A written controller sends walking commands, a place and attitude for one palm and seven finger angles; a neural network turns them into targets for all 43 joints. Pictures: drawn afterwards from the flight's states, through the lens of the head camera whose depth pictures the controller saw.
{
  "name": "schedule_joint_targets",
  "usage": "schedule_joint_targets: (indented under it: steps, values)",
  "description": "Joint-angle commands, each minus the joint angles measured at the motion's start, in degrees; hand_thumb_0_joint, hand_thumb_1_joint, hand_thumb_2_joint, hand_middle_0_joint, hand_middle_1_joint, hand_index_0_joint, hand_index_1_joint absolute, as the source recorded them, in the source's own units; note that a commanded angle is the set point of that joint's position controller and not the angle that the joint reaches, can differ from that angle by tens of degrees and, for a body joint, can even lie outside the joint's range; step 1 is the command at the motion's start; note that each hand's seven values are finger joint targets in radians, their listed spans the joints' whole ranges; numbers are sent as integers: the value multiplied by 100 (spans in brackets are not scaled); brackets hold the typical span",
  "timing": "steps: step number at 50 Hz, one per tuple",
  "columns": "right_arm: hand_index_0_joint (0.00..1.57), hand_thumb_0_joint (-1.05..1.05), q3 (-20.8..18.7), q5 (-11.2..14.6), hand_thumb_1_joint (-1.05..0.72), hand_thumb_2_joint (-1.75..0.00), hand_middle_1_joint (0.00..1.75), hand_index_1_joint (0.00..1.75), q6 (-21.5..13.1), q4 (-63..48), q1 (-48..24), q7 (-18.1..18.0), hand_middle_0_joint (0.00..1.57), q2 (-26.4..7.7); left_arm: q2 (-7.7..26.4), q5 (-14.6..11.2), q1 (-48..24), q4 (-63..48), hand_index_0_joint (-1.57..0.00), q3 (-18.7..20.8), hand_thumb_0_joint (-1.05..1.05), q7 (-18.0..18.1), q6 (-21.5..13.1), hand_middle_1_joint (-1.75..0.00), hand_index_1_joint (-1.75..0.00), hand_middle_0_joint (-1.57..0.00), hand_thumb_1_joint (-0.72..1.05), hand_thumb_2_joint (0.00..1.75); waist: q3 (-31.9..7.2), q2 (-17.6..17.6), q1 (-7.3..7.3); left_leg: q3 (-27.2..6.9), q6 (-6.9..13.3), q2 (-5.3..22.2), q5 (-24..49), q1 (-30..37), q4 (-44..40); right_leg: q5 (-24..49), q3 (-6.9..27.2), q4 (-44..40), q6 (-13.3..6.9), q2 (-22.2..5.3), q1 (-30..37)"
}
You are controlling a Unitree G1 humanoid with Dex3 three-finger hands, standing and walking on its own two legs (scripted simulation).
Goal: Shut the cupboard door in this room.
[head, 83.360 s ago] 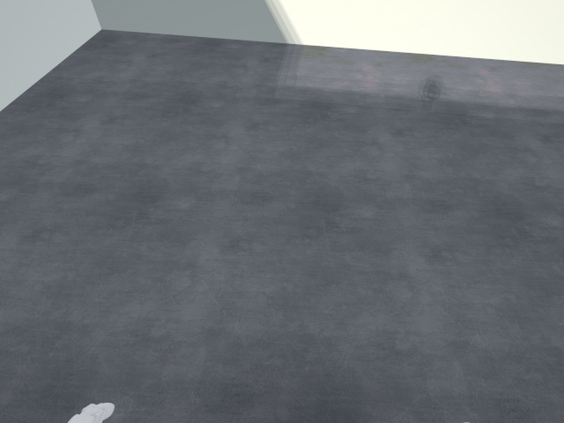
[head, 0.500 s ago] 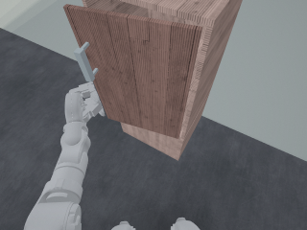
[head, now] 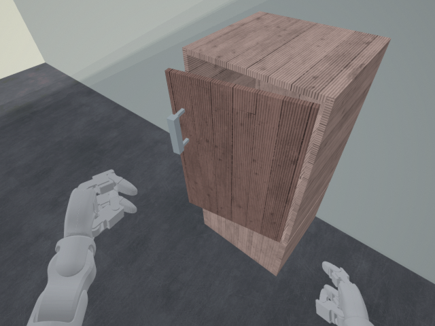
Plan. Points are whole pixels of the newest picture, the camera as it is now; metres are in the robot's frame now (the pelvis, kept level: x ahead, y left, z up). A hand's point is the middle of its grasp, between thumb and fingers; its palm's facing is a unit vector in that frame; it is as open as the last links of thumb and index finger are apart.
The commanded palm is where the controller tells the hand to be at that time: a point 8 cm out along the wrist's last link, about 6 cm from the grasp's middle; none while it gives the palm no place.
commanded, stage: draw the hand back to the body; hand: left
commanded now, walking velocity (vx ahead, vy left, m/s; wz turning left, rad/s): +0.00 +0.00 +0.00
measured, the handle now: (180, 131) +0.64 +0.17 -0.01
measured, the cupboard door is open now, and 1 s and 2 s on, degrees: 11 11 11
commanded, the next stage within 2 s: step back with the hand held close in 0.78 s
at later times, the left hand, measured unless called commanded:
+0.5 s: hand (21, 235) +0.19 +0.28 +0.17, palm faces +0.48 -0.76 -0.44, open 6.8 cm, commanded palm +0.15 +0.31 +0.18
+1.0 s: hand (28, 236) +0.19 +0.27 +0.17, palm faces +0.45 -0.78 -0.44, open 7.4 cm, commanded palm +0.13 +0.30 +0.18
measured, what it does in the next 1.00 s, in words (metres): stands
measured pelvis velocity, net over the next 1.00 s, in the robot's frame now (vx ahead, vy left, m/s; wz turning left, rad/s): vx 0.00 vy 0.00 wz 0.00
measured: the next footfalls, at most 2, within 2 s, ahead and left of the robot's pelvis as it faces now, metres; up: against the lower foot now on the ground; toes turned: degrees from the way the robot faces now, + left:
none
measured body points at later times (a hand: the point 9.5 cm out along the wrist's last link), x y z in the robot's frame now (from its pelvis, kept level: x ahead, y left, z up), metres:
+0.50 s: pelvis +0.01 +0.01 +0.01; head -0.01 -0.02 +0.45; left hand +0.16 +0.32 +0.19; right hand +0.19 -0.21 -0.09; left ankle -0.01 +0.11 -0.74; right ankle -0.01 -0.11 -0.74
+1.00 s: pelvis +0.00 +0.00 +0.00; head -0.02 -0.02 +0.45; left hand +0.16 +0.31 +0.19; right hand +0.18 -0.22 -0.08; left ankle -0.01 +0.11 -0.74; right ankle -0.01 -0.11 -0.74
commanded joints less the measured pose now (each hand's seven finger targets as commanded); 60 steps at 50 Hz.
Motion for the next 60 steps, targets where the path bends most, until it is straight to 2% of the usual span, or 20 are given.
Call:
schedule_joint_targets:
  steps: [1, 7, 8, 9, 20, 22, 24, 28, 32, 33, 37, 40, 45, 46, 47, 48, 49, 55, 57, 60]
  values:
    - [20, 0, -149, -65, -90, -90, 30, 30, -321, -719, -438, -39, 20, -527, 852, -2, -868, -1980, -72, 556, 0, 113, -249, -87, -87, -72, 90, 90, -719, 76, -57, 48, 70, 83, 1535, 687, -626, 1637, -67, -584, -28, 17, 431]
    - [20, 0, -155, -138, -90, -90, 30, 30, -443, -665, -488, 2, 20, -531, 1140, 12, 171, -2598, -56, 1101, 0, 157, -181, -69, -69, -56, 90, 90, -649, -45, 62, 2, 29, 122, 1976, 766, -727, 1843, -106, -695, -28, 16, 713]
    - [20, 0, -145, -141, -90, -90, 30, 30, -456, -691, -495, 12, 20, -507, 1195, 16, 233, -2826, -53, 1199, 0, 158, -197, -66, -66, -53, 90, 90, -789, 98, 87, 31, 34, 108, 2067, 846, -718, 1937, -96, -684, -16, -8, 754]
    - [20, 0, -149, -153, -90, -90, 30, 30, -468, -674, -497, 16, 20, -485, 1175, -4, 412, -2896, -50, 1252, 0, 168, -185, -63, -63, -50, 90, 90, -665, 48, 86, 4, 14, 127, 2124, 788, -719, 1943, -121, -671, -14, -10, 763]
    - [20, 0, -284, -158, -90, -90, 30, 30, -735, -572, -463, 47, 20, -501, 1702, -39, 1942, -3757, -20, 2367, 0, 273, -333, -30, -30, -20, 90, 90, -544, 27, 229, 45, 10, 141, 2104, 636, -675, 1823, -147, -691, 26, -19, 737]
    - [20, 0, -306, -143, -90, -90, 30, 30, -769, -503, -440, 46, 20, -547, 1328, -26, 1909, -3490, -20, 1999, 0, 237, -299, -30, -30, -20, 90, 90, -164, -71, 129, 51, 15, 161, 1866, 560, -736, 1595, -151, -788, 37, -14, 494]
    - [20, 0, -325, -142, -90, -90, 30, 30, -778, -482, -417, 20, 20, -590, 1336, -12, 1609, -3423, -20, 1939, 0, 262, -308, -30, -30, -20, 90, 90, 2, -149, 88, 46, 41, 149, 1488, 525, -790, 1269, -134, -831, 49, -24, 347]
    - [20, 0, -334, -141, -90, -90, 30, 30, -837, -473, -466, -28, 20, -596, 1432, 14, 1460, -3450, -20, 1987, 0, 296, -376, -30, -30, -20, 90, 90, -163, -130, 138, 13, 79, 117, 1137, 555, -854, 891, -92, -873, 33, -39, 418]
    - [20, 0, -326, -157, -90, -90, 30, 30, -938, -433, -505, -45, 20, -584, 1680, 37, 1523, -3718, -20, 2201, 0, 335, -472, -30, -30, -20, 90, 90, -376, 137, 217, 20, 76, 81, 1216, 575, -829, 1010, -66, -860, 8, -25, 611]
    - [20, 0, -306, -156, -90, -90, 30, 30, -959, -452, -520, -46, 20, -531, 1586, 29, 1570, -3733, -20, 2138, 0, 332, -476, -30, -30, -20, 90, 90, -319, 283, 210, 57, 71, 78, 1218, 562, -824, 1045, -57, -838, 8, -51, 596]
    - [20, 0, -308, -158, -90, -90, 30, 30, -983, -413, -496, -40, 20, -544, 1650, 13, 1696, -3579, -20, 2273, 0, 324, -475, -30, -30, -20, 90, 90, -77, 164, 226, 41, 40, 99, 1159, 449, -867, 977, -66, -924, 0, -1, 538]
    - [20, 0, -293, -152, -90, -90, 30, 30, -955, -434, -495, -24, 20, -512, 1484, -15, 1687, -3486, -20, 2145, 0, 290, -473, -30, -30, -20, 90, 90, 54, 170, 188, 62, 39, 111, 1062, 441, -884, 861, -52, -949, 10, -11, 451]
    - [20, 0, -324, -146, -90, -90, 30, 30, -944, -446, -496, -18, 20, -530, 1454, -19, 1708, -3468, -20, 2110, 0, 264, -474, -30, -30, -20, 90, 90, -7, 31, 180, 77, 57, 123, 1019, 505, -901, 806, -41, -979, 27, 4, 433]
    - [20, 0, -387, -109, -90, -90, 30, 30, -820, -610, -454, 2, 20, -743, 2002, -3, 1243, -3723, -20, 2623, 0, 309, -675, -30, -30, -20, 90, 90, 185, -21, -39, -10, 176, 221, 477, 37, -567, 770, 550, -1285, -11, -312, -47]
    - [20, 0, -379, -126, -90, -90, 30, 30, -775, -535, -433, -16, 20, -684, 2096, 27, 1312, -3603, -20, 2732, 0, 320, -771, -30, -30, -20, 90, 90, 169, -132, -34, -107, 170, 162, 360, 5, -418, 719, 684, -1386, -89, -480, -131]
    - [20, 0, -385, -146, -90, -90, 30, 30, -726, -497, -440, -12, 20, -663, 1688, 28, 1814, -3326, -20, 2368, 0, 286, -803, -30, -30, -20, 90, 90, 57, -311, -87, -80, 159, 151, 442, 35, -264, 722, 699, -1374, -121, -595, -273]
    - [20, 0, -412, -144, -90, -90, 30, 30, -683, -510, -397, 11, 20, -680, 1559, 30, 1951, -3326, -20, 2226, 0, 276, -834, -30, -30, -20, 90, 90, -66, -334, -98, -96, 142, 159, 541, 37, -197, 761, 704, -1309, -151, -644, -295]
    - [20, 0, -513, -118, -90, -90, 30, 30, -422, -670, -388, -67, 20, -744, 1829, -28, 2334, -3675, -20, 2485, 0, 367, -876, -30, -30, -20, 90, 90, -905, -58, -109, -141, 116, 377, 2168, 126, -332, 2470, 306, -392, 11, -415, 294]
    - [20, 0, -528, -119, -90, -90, 30, 30, -346, -731, -400, -106, 20, -774, 2007, -42, 2381, -3777, -20, 2646, 0, 394, -839, -30, -30, -20, 90, 90, -1003, -47, -96, -174, 97, 406, 2529, 63, -300, 2796, 288, -225, 25, -381, 388]
    - [20, 0, -529, -95, -90, -90, 30, 30, -236, -850, -349, -124, 20, -755, 1952, -54, 2558, -3919, -20, 2619, 0, 419, -793, -30, -30, -20, 90, 90, -1108, 4, -104, -223, 93, 500, 2758, -102, -332, 2873, 239, 59, 59, -299, 518]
